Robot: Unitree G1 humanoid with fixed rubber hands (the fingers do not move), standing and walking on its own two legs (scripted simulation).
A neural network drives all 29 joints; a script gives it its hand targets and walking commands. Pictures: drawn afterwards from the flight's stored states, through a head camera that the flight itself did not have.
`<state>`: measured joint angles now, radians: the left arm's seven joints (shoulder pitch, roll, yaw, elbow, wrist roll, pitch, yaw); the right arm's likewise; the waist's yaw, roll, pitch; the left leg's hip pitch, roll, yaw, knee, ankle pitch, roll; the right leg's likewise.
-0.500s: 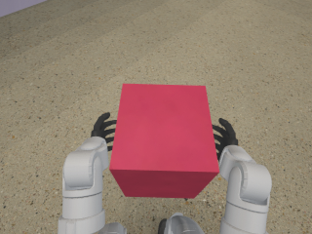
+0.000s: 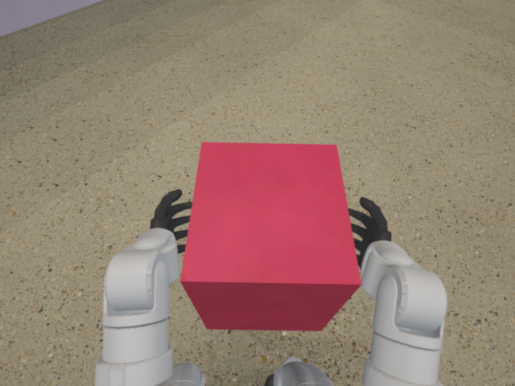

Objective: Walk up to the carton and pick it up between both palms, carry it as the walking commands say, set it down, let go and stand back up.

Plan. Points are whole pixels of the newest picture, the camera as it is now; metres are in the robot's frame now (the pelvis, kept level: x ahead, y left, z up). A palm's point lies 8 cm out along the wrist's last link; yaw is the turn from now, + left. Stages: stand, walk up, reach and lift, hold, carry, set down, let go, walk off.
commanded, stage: carry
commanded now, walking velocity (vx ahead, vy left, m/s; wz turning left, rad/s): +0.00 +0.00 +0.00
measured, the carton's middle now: (266, 244) +0.33 -0.01 +0.01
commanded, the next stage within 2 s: none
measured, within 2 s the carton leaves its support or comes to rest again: neither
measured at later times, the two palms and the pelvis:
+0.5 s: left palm (179, 327) +0.18 +0.09 +0.08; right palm (427, 331) +0.18 -0.19 +0.08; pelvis -0.10 -0.05 +0.00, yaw +1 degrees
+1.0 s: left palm (157, 357) +0.15 +0.11 +0.08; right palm (422, 356) +0.15 -0.18 +0.09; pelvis -0.13 -0.04 +0.01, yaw +1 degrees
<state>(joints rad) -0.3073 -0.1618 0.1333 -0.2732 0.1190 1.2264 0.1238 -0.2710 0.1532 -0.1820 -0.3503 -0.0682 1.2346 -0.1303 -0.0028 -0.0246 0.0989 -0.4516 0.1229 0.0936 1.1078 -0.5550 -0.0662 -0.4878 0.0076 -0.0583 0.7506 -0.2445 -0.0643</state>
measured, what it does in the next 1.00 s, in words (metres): walks backwards: left foot, then right foot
